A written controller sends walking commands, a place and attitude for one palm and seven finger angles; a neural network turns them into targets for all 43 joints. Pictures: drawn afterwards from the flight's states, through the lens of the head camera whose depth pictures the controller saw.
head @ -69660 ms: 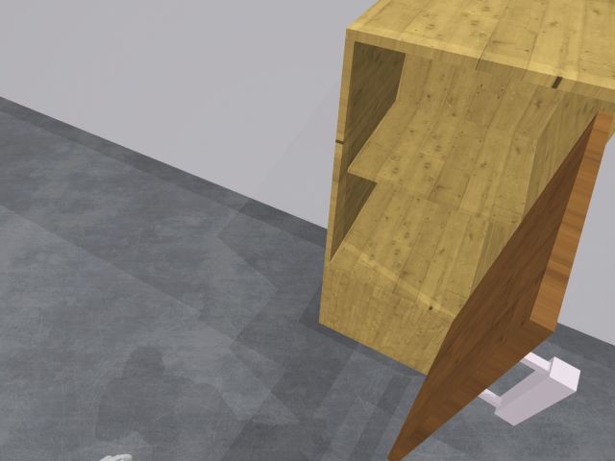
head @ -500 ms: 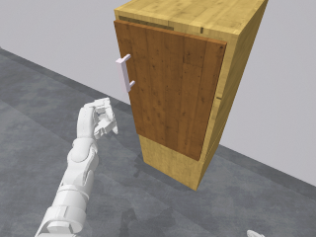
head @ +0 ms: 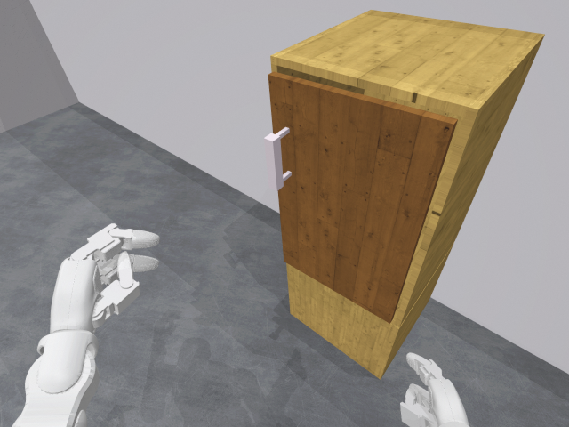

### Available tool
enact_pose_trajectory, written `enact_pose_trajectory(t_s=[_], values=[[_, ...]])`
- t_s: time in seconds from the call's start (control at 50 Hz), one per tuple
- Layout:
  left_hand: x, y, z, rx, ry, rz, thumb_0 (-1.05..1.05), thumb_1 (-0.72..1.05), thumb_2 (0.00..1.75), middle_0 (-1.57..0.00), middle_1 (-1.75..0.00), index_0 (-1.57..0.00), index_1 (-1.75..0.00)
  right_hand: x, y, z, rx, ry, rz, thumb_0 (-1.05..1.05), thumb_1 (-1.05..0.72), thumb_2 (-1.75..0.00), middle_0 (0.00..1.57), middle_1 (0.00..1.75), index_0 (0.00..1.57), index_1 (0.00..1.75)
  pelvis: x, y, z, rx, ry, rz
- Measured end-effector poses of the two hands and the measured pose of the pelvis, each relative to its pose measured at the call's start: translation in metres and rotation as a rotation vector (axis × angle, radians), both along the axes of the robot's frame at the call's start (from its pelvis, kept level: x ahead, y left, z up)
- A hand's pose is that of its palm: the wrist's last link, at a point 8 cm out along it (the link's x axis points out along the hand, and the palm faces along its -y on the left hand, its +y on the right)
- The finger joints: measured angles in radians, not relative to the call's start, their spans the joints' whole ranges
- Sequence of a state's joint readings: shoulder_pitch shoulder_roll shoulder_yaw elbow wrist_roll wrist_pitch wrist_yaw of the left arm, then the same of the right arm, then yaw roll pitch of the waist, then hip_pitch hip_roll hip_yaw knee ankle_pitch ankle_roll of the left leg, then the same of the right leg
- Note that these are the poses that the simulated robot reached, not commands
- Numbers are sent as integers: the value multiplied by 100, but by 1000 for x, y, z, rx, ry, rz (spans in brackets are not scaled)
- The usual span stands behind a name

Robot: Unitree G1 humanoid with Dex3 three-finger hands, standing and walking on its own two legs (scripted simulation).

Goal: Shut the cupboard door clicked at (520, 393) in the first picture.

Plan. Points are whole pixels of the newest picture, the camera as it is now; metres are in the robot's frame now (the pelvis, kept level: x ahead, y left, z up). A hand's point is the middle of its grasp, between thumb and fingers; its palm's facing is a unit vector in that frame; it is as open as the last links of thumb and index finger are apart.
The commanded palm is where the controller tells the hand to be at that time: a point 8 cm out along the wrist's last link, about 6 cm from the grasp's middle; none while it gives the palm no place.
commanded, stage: draw the hand back to the body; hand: left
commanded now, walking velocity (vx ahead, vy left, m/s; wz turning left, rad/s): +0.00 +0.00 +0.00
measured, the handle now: (280, 158) +0.65 +0.09 +0.04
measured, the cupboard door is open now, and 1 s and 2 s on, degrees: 2 2 2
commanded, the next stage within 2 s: step back with the hand held close in 0.60 s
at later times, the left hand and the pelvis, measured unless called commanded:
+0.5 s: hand (60, 315) +0.18 +0.27 +0.15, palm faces +0.47 -0.80 -0.39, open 7.3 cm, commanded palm +0.14 +0.30 +0.17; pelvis +0.00 +0.00 +0.00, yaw +0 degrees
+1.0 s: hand (55, 316) +0.18 +0.28 +0.15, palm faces +0.38 -0.78 -0.49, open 7.4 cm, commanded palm +0.13 +0.31 +0.17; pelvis -0.01 +0.02 +0.00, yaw +0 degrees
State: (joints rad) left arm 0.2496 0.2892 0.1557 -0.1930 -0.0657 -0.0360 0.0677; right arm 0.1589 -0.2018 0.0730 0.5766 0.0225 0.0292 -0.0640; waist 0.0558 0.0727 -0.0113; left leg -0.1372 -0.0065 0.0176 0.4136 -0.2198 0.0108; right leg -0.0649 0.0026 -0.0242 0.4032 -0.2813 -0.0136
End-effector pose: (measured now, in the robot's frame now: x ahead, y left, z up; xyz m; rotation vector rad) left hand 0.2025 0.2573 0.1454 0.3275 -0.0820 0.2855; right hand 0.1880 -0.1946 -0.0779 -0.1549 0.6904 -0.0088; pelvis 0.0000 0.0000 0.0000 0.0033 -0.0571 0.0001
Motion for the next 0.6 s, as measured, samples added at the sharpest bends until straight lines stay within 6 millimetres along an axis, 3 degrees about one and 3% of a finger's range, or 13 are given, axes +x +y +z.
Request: enact_pose_trajectory(t_s=[0.18,0.32,0.48,0.6], values=[[-38,35,20,111,-10,124,1,90,89,-49,-61,-50,-61,-20,-14,-13,-21,50,-45,2,-91,-90,21,30,20,30,3,3,0,-2,-1,-5],[-66,52,35,183,-39,201,1,89,89,-32,-42,-32,-42,-21,-26,-11,-47,23,-67,2,-91,-90,20,30,20,30,2,4,-1,-4,-4,-3],[-65,45,25,120,-54,192,1,89,89,-23,-32,-23,-32,-14,-26,-3,-59,-28,-55,2,-91,-90,20,30,20,30,-4,3,0,-2,-11,1],[-62,39,30,134,-77,152,1,89,89,-21,-30,-22,-30,-12,-22,4,-43,-65,-53,2,-91,-90,20,30,20,30,-5,0,0,-3,-16,-6]])
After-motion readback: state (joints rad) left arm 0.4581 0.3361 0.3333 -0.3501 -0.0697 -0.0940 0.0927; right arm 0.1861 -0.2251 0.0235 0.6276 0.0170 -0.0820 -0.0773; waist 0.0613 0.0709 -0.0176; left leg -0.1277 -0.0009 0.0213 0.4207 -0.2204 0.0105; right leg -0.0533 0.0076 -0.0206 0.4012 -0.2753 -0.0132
